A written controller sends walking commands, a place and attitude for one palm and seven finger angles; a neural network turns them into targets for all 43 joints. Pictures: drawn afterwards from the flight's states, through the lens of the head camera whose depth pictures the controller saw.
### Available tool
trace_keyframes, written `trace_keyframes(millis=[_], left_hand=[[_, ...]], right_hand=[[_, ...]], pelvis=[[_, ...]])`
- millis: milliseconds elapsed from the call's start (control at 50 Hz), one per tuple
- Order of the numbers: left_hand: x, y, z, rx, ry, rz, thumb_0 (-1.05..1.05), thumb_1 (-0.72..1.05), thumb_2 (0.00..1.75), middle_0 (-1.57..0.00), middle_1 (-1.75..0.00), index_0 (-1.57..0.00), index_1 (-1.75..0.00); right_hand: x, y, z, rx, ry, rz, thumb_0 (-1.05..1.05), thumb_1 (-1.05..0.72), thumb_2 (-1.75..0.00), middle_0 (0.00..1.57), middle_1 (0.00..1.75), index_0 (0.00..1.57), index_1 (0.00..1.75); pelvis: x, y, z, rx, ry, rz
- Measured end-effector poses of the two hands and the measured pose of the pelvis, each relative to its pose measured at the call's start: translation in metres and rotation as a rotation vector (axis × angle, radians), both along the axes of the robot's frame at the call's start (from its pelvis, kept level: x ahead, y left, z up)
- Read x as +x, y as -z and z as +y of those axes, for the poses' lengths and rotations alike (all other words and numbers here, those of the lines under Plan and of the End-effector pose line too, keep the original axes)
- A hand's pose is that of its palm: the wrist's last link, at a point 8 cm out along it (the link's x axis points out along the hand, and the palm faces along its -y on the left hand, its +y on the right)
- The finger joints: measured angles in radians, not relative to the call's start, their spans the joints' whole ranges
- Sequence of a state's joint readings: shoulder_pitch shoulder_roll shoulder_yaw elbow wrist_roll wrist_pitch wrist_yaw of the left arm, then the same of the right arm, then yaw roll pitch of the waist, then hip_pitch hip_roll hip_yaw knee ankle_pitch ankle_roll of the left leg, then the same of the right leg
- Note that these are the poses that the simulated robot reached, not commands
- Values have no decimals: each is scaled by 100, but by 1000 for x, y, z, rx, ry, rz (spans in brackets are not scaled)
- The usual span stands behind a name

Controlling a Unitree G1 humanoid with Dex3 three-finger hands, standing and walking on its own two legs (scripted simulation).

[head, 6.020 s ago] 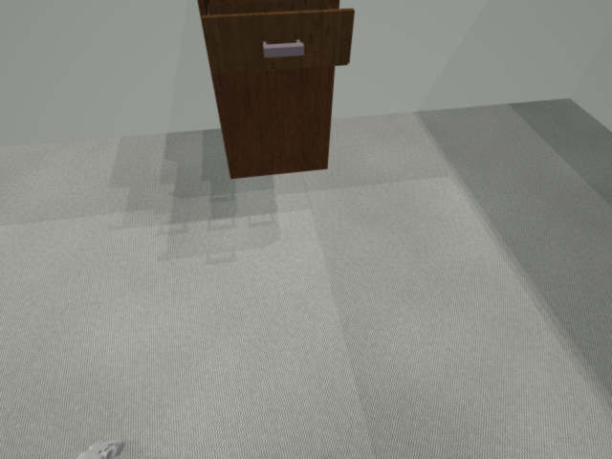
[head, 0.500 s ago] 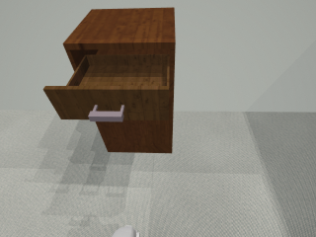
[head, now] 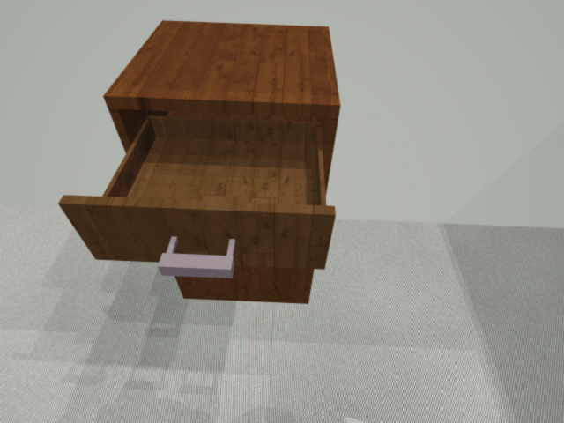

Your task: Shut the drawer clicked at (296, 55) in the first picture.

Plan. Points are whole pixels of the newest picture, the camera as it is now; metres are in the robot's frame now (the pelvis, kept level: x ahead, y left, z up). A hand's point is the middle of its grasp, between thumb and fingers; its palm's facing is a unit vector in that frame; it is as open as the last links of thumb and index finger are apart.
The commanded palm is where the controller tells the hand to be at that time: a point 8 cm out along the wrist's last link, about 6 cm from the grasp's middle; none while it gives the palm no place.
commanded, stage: come to a stop and stand still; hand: left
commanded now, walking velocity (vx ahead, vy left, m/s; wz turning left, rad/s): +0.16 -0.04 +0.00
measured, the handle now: (200, 254) +0.38 +0.17 -0.01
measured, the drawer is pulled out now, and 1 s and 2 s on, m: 0.28 0.28 0.28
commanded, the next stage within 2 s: look again from close up in 1.34 s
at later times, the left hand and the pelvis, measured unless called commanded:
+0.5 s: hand out of the picture +0.11 +0.17 -0.16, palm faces +0.05 -0.96 -0.28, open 7.3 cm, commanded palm none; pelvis +0.04 -0.03 +0.00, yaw +1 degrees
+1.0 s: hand out of the picture +0.01 +0.16 -0.18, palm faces +0.00 -0.98 -0.20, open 7.4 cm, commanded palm none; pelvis +0.02 -0.01 -0.01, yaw -1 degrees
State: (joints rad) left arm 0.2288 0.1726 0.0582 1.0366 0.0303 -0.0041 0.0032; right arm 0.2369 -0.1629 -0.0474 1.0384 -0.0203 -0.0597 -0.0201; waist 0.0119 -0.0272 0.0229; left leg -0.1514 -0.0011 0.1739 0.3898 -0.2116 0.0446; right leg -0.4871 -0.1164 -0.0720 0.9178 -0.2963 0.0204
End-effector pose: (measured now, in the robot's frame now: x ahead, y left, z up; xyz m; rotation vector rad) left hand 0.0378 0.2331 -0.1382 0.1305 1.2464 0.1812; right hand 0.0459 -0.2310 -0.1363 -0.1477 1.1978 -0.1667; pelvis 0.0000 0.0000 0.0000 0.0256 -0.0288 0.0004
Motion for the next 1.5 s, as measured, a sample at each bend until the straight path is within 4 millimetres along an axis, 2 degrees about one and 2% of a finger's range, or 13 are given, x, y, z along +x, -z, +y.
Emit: trace_keyframes(millis=[140,240,300,380,500,580,640,700,880,980,1100,1320,1500], left_hand=[[89,-11,-23,36,81,-98,0,91,89,-20,-30,-20,-30],[109,-8,-51,39,96,-82,0,91,89,-20,-30,-20,-30],[109,-11,-57,44,57,-70,-1,93,89,-20,-30,-20,-30],[99,-14,-48,67,30,-49,-2,94,89,-21,-30,-21,-30],[66,-12,-22,83,10,9,-1,92,89,-21,-30,-21,-30],[40,-2,0,69,-5,33,0,91,89,-21,-30,-21,-30],[22,12,14,40,-21,57,0,91,89,-20,-30,-20,-30],[5,13,19,9,-33,94,0,91,89,-20,-30,-20,-30],[-37,9,2,-41,-32,223,0,91,89,-20,-30,-20,-30],[-35,12,-16,-11,6,238,0,91,89,-20,-30,-20,-30],[-18,14,-34,-10,44,175,0,91,89,-20,-30,-20,-30],[18,2,-26,35,49,80,1,93,89,-20,-30,-20,-30],[22,-2,-30,41,50,89,0,92,89,-20,-30,-20,-30]], right_hand=[[-23,22,-11,65,65,165,0,-92,-90,20,30,20,30],[-24,33,-20,94,90,265,0,-91,-90,20,30,20,30],[-16,28,-24,90,83,286,0,-91,-90,20,30,20,30],[4,26,-29,75,51,269,1,-91,-90,20,30,20,30],[36,19,-31,37,15,152,0,-91,-90,20,30,20,30],[46,10,-23,-1,-11,73,0,-91,-90,20,30,20,30],[40,6,-10,-32,-21,38,0,-91,-90,20,30,20,30],[25,-3,6,-30,-30,64,0,-91,-90,20,30,20,30],[-7,-4,19,-11,9,155,1,-92,-90,21,30,21,30],[-24,15,7,28,47,199,1,-91,-90,21,30,21,30],[-25,23,0,49,45,193,1,-91,-90,20,30,20,30],[-14,21,-2,61,14,177,2,-93,-90,20,30,20,30],[-9,20,-9,65,2,189,1,-92,-90,20,30,20,30]], pelvis=[[40,6,-22,18,2,-1],[63,9,-39,1,-9,-4],[65,4,-44,9,-19,-1],[59,1,-43,18,-24,0],[42,1,-29,17,-18,3],[31,5,-14,-1,-9,5],[26,10,0,-23,-7,3],[25,3,6,-25,-17,0],[29,-5,8,-15,-8,32],[26,6,-6,6,12,49],[27,10,-12,-47,-1,35],[37,5,-20,-15,-2,11],[42,2,-26,-6,1,15]])
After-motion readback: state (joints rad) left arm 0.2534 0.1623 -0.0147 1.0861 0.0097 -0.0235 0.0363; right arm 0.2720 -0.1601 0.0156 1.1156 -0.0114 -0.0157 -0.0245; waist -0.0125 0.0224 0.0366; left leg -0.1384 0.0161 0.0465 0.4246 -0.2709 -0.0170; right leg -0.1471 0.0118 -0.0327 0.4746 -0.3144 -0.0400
